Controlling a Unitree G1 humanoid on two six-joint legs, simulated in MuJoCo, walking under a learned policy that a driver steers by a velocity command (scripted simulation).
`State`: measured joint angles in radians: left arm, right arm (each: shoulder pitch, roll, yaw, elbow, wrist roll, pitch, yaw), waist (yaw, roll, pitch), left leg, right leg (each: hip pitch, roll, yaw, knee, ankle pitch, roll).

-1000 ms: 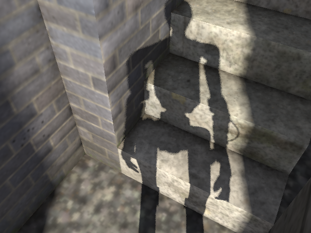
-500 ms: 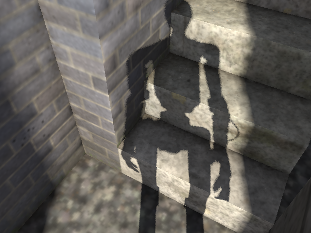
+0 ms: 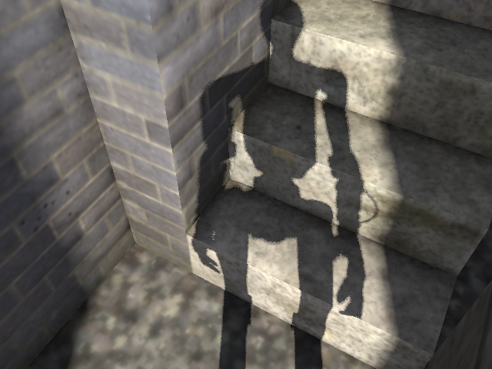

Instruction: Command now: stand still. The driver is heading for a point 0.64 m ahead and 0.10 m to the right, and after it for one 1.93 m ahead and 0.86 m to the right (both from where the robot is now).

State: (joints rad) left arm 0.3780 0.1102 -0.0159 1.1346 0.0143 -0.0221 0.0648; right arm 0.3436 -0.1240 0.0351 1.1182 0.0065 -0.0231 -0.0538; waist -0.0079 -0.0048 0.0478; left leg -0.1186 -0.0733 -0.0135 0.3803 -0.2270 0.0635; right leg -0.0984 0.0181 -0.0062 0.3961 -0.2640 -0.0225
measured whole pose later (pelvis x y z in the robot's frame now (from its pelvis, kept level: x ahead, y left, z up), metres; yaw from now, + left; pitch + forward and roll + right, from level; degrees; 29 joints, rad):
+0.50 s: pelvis +0.01 +0.00 +0.00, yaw -1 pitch -1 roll +1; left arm 0.37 0.13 0.00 1.08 0.04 -0.02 0.03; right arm 0.37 -0.15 0.00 1.08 0.00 -0.02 -0.03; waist -0.02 -0.01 0.02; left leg -0.15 -0.09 -0.02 0.42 -0.37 0.12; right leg -0.21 0.01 -0.01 0.60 -0.45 -0.07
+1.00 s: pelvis +0.10 -0.05 +0.00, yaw +0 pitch +0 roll +0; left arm 0.40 0.07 -0.01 1.04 0.01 -0.04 0.07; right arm 0.30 -0.15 0.00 1.04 0.00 -0.01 -0.06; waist 0.01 0.05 0.03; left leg -0.19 0.02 0.01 0.44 -0.21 0.01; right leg -0.14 0.02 -0.09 0.43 -0.28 -0.04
